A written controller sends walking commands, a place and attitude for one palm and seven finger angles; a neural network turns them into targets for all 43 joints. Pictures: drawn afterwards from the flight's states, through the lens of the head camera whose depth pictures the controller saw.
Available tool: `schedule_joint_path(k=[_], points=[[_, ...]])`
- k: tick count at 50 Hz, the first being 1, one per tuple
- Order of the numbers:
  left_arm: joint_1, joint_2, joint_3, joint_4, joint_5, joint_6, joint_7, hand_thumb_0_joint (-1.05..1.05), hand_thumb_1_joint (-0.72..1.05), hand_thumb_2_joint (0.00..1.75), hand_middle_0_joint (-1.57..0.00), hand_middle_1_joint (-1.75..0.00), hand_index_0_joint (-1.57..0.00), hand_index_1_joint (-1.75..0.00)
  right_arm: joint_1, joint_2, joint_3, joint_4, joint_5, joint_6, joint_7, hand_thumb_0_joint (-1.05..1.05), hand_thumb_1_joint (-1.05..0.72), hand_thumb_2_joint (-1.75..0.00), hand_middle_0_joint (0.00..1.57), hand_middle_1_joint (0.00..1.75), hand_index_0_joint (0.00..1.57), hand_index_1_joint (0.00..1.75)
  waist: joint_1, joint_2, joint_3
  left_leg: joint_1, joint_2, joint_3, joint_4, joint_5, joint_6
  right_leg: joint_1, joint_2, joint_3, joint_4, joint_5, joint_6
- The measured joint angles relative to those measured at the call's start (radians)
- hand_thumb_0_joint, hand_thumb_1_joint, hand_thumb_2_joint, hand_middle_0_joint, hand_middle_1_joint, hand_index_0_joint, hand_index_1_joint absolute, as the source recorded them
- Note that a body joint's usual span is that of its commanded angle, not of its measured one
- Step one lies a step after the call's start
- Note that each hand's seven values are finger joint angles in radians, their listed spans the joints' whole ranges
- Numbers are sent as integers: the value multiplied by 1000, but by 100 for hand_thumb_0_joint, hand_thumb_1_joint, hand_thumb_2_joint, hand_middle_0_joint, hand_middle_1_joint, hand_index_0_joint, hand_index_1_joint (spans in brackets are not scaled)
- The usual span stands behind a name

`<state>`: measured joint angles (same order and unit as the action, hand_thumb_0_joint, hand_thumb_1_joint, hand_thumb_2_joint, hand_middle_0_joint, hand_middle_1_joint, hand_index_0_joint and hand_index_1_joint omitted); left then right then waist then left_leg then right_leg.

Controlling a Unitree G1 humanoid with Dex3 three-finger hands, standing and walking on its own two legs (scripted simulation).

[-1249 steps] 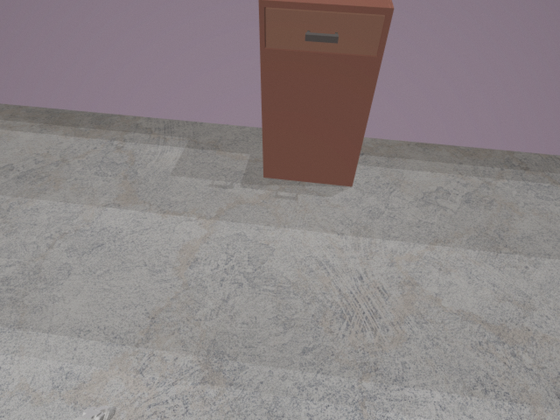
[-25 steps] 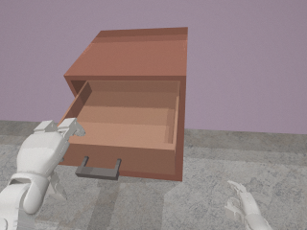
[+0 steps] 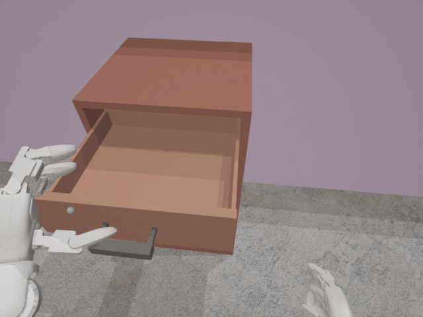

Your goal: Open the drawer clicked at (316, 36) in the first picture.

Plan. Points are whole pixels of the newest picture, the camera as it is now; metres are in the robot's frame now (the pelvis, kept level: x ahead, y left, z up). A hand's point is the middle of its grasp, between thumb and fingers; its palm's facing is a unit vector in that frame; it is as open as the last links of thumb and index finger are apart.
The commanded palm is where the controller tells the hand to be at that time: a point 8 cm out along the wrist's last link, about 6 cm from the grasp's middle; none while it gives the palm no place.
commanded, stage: draw the hand back to the body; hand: left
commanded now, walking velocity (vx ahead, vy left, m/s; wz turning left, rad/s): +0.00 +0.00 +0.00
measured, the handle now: (125, 239) +0.25 +0.21 -0.01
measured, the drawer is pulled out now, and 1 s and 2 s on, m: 0.30 0.30 0.30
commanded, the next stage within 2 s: step back with the hand held close in 0.64 s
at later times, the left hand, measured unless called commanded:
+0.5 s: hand (55, 224) +0.18 +0.24 +0.17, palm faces +0.44 -0.81 -0.39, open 8.2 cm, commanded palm +0.13 +0.28 +0.19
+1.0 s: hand (49, 245) +0.16 +0.24 +0.16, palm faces +0.36 -0.81 -0.46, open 7.4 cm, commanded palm +0.09 +0.29 +0.19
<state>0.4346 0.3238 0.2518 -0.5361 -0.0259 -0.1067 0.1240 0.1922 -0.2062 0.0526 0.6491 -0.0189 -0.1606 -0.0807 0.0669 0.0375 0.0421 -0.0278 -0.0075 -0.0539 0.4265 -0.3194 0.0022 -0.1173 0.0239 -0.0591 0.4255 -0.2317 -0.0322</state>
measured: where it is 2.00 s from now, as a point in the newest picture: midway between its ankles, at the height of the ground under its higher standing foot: outside the picture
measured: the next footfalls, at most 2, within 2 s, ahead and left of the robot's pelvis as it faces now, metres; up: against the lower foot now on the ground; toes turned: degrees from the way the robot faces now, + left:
left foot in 1.94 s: -0.10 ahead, +0.13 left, +0.00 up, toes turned +4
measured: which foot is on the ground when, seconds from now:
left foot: down 0.00-1.00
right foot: down 0.00-1.00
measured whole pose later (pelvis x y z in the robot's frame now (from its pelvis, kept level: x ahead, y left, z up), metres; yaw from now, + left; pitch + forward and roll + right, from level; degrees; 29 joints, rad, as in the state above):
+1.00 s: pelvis -0.03 +0.00 +0.00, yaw +3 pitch +1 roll -1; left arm 0.61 0.36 0.34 -0.59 -0.04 -0.17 0.12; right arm 0.18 -0.24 -0.01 0.59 0.00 -0.08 -0.09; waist 0.00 0.02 0.02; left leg -0.25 -0.04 -0.09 0.53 -0.30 0.00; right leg -0.30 -0.01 -0.10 0.49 -0.21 -0.03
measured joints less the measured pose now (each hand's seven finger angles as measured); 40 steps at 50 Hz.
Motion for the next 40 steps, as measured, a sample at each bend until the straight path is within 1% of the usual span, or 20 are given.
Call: schedule_joint_path(k=[4,9,14,19,26,31,38,40], points=[[7,-1,14,5,-7,-10,-10,-1,-3,50,-28,-89,-27,-90,-10,-4,-11,4,1,0,9,1,-91,-90,21,30,20,30,-5,5,0,-5,-1,4,-9,3,1,-8,-1,4,-4,2,2],[53,2,14,4,-9,-7,-22,0,14,58,-26,-78,-26,-79,-22,-6,-24,-4,5,10,13,1,-91,-90,21,30,20,30,-7,12,-11,-12,-1,7,-15,5,2,-17,0,7,-10,4,3],[81,13,30,5,-13,0,-21,0,31,65,-25,-67,-25,-68,-29,-5,-29,-10,9,19,6,1,-91,-90,20,30,20,30,-1,18,-21,-13,0,4,-15,4,1,-14,0,4,-13,4,3],[74,11,54,22,-18,5,-14,0,49,73,-24,-56,-24,-56,-37,-4,-29,-13,13,27,2,1,-91,-90,20,30,20,30,9,22,-24,-11,1,-1,-12,5,0,-9,1,-1,-15,6,1],[58,-10,38,35,-19,14,-11,1,72,83,-22,-41,-22,-41,-39,-2,-22,-15,11,22,0,1,-91,-90,20,30,20,30,13,23,-21,-11,-3,-6,-12,13,-1,-9,-4,-7,-9,8,0],[57,-6,34,36,-18,15,-11,1,82,87,-22,-34,-21,-35,-33,3,-17,-14,11,18,-1,1,-91,-90,21,30,20,30,10,20,-19,-11,0,-6,-9,15,-5,-10,-1,-7,-6,11,-4],[64,2,43,31,-19,9,-9,1,87,89,-21,-31,-21,-31,-21,2,-20,-7,13,12,0,1,-91,-90,21,30,20,30,4,23,-20,-12,3,-5,-5,18,-9,-12,2,-7,-2,14,-9],[67,6,61,28,-18,-9,-15,1,88,90,-21,-30,-21,-31,-16,-3,-20,-24,17,27,3,1,-91,-90,21,30,20,30,-15,23,-30,-48,3,-20,16,15,-9,-32,1,-21,-1,16,-9]])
